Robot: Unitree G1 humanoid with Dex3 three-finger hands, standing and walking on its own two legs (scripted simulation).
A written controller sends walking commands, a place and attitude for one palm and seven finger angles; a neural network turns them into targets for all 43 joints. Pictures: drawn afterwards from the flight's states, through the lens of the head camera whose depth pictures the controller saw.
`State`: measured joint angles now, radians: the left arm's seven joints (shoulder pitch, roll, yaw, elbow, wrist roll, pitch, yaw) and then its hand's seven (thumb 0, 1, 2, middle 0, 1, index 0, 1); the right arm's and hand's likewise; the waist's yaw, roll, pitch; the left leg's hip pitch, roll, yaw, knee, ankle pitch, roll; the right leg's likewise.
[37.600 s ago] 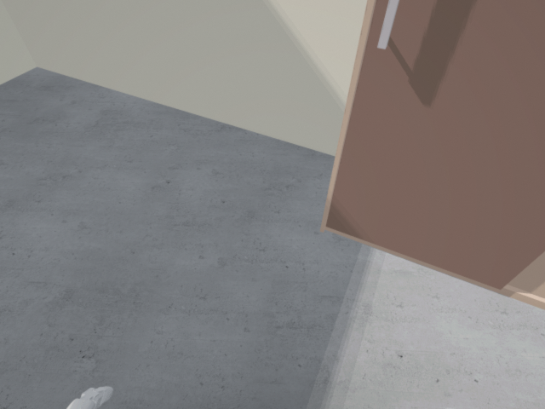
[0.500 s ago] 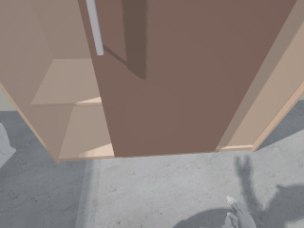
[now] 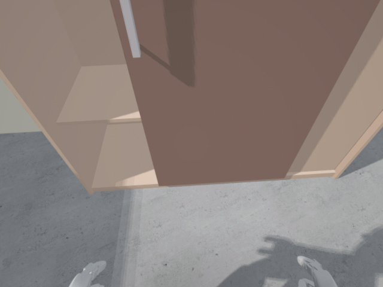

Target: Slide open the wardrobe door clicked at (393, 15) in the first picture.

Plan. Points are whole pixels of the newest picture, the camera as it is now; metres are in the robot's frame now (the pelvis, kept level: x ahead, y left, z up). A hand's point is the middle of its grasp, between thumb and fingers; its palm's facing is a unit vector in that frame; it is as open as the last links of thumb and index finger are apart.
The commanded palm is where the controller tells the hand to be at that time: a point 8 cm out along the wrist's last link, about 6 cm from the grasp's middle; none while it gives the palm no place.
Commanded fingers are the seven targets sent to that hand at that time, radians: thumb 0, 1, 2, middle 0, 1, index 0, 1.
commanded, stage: let the arm hang, fingers relaxed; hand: left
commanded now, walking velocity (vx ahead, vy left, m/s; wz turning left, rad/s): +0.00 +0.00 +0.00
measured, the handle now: out of the picture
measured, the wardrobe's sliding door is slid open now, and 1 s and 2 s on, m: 0.39 0.39 0.39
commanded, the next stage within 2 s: look to check the result in 0.86 s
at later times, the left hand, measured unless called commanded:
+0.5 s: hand out of the picture -0.01 +0.22 -0.15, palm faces +0.00 -0.96 -0.26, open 7.4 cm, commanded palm none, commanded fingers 0.00 0.90 0.90 -0.20 -0.30 -0.20 -0.30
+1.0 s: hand out of the picture +0.02 +0.19 -0.16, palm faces -0.02 -0.98 -0.19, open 7.4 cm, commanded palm none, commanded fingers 0.00 0.90 0.90 -0.20 -0.30 -0.20 -0.30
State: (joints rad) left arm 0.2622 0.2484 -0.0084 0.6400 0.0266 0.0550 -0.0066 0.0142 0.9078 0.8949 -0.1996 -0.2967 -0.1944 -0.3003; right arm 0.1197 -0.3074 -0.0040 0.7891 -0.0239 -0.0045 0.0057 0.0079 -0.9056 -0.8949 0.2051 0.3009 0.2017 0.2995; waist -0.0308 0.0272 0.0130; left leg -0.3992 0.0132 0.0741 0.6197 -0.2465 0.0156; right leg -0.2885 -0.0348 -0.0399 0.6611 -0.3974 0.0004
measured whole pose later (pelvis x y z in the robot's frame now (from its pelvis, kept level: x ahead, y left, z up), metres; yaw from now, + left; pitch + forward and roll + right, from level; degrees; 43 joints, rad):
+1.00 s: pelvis +0.00 +0.01 +0.02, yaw +0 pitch +0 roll +0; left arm 0.23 0.18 0.00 1.13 0.01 0.00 0.02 0.01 0.91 0.89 -0.20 -0.30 -0.20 -0.30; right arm 0.20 -0.18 -0.01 1.13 -0.02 0.01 -0.02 0.00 -0.91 -0.89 0.20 0.30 0.20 0.30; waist -0.01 0.00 0.04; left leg -0.26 0.01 0.08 0.41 -0.15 0.03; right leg -0.13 -0.02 -0.04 0.40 -0.27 0.01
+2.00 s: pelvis +0.02 +0.01 +0.02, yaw -1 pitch +0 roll +0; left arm 0.16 0.28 0.00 1.13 0.01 -0.02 0.01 0.01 0.91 0.89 -0.20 -0.30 -0.20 -0.30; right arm 0.12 -0.27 -0.01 1.13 -0.01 -0.01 -0.01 0.00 -0.91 -0.89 0.21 0.30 0.20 0.30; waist -0.01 -0.01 0.04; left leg -0.19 0.01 0.08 0.35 -0.15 0.02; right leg -0.05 -0.02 -0.04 0.31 -0.25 0.01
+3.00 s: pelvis +0.03 -0.01 +0.02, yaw -1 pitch -1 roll +0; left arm 0.16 0.29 0.00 1.14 0.01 -0.02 0.01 0.01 0.91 0.89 -0.20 -0.30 -0.20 -0.30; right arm 0.12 -0.29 0.00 1.14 -0.01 0.00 -0.01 0.00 -0.91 -0.89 0.21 0.30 0.20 0.30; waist -0.01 0.00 0.04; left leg -0.16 0.03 0.08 0.32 -0.14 0.00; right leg -0.03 0.00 -0.04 0.28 -0.24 -0.01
